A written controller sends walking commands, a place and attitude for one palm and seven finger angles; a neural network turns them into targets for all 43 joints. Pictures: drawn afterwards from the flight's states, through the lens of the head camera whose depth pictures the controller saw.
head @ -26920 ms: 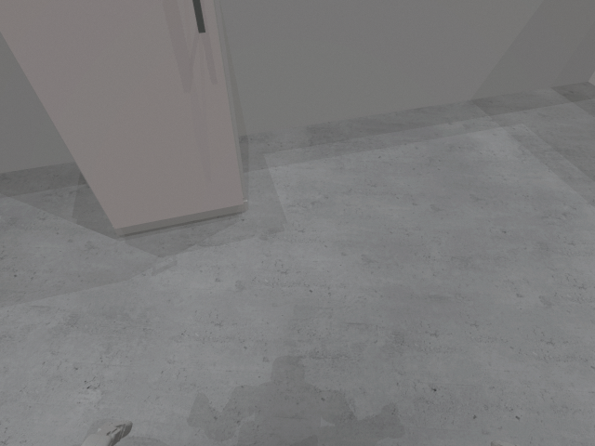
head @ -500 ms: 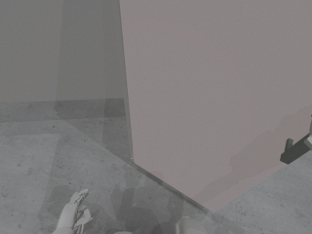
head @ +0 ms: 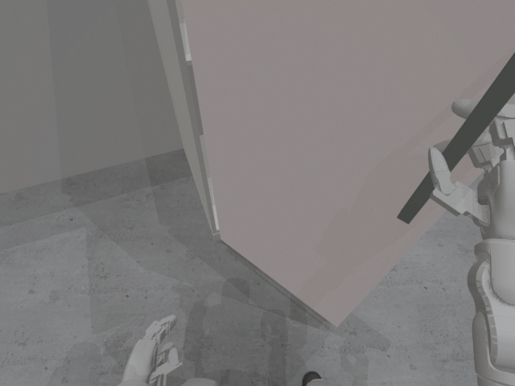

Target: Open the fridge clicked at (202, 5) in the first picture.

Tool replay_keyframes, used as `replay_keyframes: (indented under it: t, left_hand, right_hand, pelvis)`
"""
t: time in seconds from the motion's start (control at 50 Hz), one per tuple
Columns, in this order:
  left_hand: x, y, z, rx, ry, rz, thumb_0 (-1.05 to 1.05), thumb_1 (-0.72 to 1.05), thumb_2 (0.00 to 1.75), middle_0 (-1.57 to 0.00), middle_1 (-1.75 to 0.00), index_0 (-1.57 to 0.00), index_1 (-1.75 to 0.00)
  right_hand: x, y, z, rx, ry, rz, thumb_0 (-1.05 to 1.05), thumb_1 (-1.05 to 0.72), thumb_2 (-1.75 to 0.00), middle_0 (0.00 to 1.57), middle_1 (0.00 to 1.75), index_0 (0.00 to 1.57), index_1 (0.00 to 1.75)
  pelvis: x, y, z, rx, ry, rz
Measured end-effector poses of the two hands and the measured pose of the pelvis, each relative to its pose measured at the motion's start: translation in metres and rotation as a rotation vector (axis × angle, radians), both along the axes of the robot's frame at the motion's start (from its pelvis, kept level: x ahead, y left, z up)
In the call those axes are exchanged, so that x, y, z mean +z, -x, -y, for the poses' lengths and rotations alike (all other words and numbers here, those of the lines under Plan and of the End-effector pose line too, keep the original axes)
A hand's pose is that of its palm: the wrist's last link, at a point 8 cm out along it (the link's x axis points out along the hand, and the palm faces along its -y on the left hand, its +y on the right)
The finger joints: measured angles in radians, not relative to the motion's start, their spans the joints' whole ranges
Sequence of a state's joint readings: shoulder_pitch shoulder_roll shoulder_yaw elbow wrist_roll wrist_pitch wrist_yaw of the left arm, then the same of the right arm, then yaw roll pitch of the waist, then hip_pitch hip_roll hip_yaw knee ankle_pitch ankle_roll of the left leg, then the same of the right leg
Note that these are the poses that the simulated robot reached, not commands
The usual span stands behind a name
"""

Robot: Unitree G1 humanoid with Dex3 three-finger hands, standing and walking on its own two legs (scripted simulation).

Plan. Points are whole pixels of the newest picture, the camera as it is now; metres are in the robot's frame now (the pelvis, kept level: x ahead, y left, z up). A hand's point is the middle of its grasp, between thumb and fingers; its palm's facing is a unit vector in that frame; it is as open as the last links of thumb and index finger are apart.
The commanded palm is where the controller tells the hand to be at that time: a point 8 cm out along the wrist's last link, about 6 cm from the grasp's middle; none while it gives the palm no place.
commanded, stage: walk backward, drawing the door open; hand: right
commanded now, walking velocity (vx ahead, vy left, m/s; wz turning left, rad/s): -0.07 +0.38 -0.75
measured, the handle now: (456, 147) +0.37 -0.20 +0.21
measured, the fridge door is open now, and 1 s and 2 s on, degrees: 59 83 77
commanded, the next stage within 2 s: stop walking and hold the door back in 0.54 s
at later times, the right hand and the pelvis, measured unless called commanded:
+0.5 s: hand (340, 258) +0.22 -0.05 +0.20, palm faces +0.41 +0.87 -0.27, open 7.7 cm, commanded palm +0.18 -0.09 +0.19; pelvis -0.05 +0.20 +0.00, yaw -22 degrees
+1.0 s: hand (286, 272) +0.20 +0.00 +0.20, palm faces +0.65 +0.74 -0.18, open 7.4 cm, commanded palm +0.17 -0.05 +0.18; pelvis -0.05 +0.36 -0.01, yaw -37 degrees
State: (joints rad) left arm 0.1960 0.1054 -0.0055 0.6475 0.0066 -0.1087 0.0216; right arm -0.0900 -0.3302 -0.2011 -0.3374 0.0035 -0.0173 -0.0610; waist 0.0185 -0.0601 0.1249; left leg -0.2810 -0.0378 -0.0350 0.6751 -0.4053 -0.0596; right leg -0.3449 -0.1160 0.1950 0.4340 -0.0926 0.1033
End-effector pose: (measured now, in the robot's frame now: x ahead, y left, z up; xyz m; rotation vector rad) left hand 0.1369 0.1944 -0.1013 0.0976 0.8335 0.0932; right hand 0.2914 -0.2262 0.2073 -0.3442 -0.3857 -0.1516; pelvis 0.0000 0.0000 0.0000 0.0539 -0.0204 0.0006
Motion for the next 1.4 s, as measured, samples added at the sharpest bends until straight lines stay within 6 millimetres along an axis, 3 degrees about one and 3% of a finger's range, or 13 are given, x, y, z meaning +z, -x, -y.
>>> replay_keyframes:
  t: [0.04,0.1,0.24,0.36,0.48,0.58,0.66,0.76,0.9,1.0,1.14,1.26,1.4]
  left_hand:
    - [-0.011,0.000,-0.017,-0.029,0.015,0.006,0.01,0.90,0.90,-0.20,-0.30,-0.20,-0.30]
    - [-0.015,0.001,-0.048,-0.052,-0.009,-0.022,0.01,0.90,0.90,-0.20,-0.30,-0.20,-0.30]
    - [0.007,-0.015,-0.113,-0.141,-0.158,-0.012,0.01,0.90,0.90,-0.20,-0.30,-0.20,-0.30]
    - [0.012,-0.042,-0.135,-0.223,-0.190,0.107,0.01,0.90,0.90,-0.20,-0.30,-0.20,-0.30]
    - [0.010,-0.042,-0.145,-0.373,-0.105,0.043,0.01,0.90,0.90,-0.20,-0.30,-0.20,-0.30]
    - [-0.005,-0.050,-0.169,-0.469,-0.043,-0.002,0.01,0.90,0.90,-0.20,-0.30,-0.20,-0.30]
    - [-0.022,-0.077,-0.197,-0.526,-0.033,-0.007,0.01,0.90,0.90,-0.20,-0.30,-0.20,-0.30]
    - [-0.014,-0.110,-0.231,-0.566,-0.137,0.008,0.01,0.90,0.90,-0.20,-0.30,-0.20,-0.30]
    - [0.023,-0.129,-0.252,-0.638,-0.238,0.102,0.01,0.90,0.90,-0.20,-0.30,-0.20,-0.30]
    - [0.035,-0.115,-0.257,-0.647,-0.190,0.153,0.01,0.90,0.90,-0.20,-0.30,-0.20,-0.30]
    - [0.006,-0.059,-0.281,-0.681,-0.115,0.011,0.00,0.90,0.90,-0.20,-0.30,-0.20,-0.30]
    - [-0.034,-0.023,-0.331,-0.653,-0.124,-0.133,0.00,0.90,0.90,-0.20,-0.30,-0.20,-0.30]
    - [-0.023,-0.003,-0.400,-0.539,-0.221,-0.198,0.01,0.90,0.90,-0.20,-0.30,-0.20,-0.30]
  right_hand:
    - [-0.001,0.013,-0.013,-0.034,0.010,0.015,-0.11,-0.62,-0.71,0.38,1.41,0.15,1.12]
    - [-0.001,0.032,-0.032,-0.060,-0.003,0.011,-0.11,-0.61,-0.72,0.40,1.41,0.14,1.14]
    - [0.000,0.070,-0.072,-0.094,0.000,0.000,-0.11,-0.62,-0.73,0.39,1.41,0.15,1.09]
    - [-0.006,0.089,-0.097,-0.135,0.025,0.051,-0.13,-0.64,-0.75,0.40,1.41,0.11,1.02]
    - [-0.005,0.105,-0.124,-0.197,-0.015,0.025,-0.10,-0.64,-0.77,0.42,1.40,0.11,1.05]
    - [-0.005,0.122,-0.157,-0.285,-0.025,0.026,-0.10,-0.63,-0.80,0.41,1.40,0.12,1.07]
    - [-0.008,0.135,-0.186,-0.378,0.002,0.063,-0.14,-0.61,-0.83,0.43,1.40,0.11,1.06]
    - [-0.009,0.145,-0.208,-0.415,-0.038,0.060,-0.15,-0.56,-0.84,0.45,1.40,0.16,1.12]
    - [-0.006,0.143,-0.199,-0.461,-0.090,0.040,-0.15,-0.51,-0.85,0.49,1.41,0.22,1.17]
    - [-0.003,0.139,-0.195,-0.523,-0.143,-0.015,-0.12,-0.53,-0.84,0.47,1.40,0.23,1.18]
    - [0.006,0.136,-0.195,-0.615,-0.205,-0.132,-0.10,-0.56,-0.83,0.39,1.35,0.23,1.23]
    - [0.009,0.134,-0.200,-0.689,-0.242,-0.168,-0.08,-0.58,-0.85,0.36,1.33,0.23,1.24]
    - [0.015,0.129,-0.192,-0.704,-0.305,-0.241,-0.07,-0.56,-0.88,0.34,1.30,0.26,1.29]
  pelvis:
    - [-0.009,0.010,-0.022,-0.018,0.017,-0.008]
    - [-0.007,0.023,-0.047,-0.088,0.029,0.012]
    - [0.004,0.032,-0.093,-0.217,0.100,-0.008]
    - [-0.011,0.045,-0.129,-0.273,0.084,-0.032]
    - [0.002,0.055,-0.189,-0.379,0.021,0.018]
    - [-0.006,0.041,-0.246,-0.437,-0.008,0.027]
    - [-0.024,0.025,-0.293,-0.503,0.011,0.023]
    - [-0.016,0.021,-0.317,-0.599,0.042,0.019]
    - [-0.012,0.028,-0.341,-0.659,0.056,-0.002]
    - [-0.006,0.046,-0.356,-0.652,0.045,0.021]
    - [-0.002,0.055,-0.387,-0.672,0.024,0.019]
    - [-0.012,0.056,-0.409,-0.676,0.052,0.022]
    - [0.004,0.053,-0.404,-0.672,0.104,0.011]
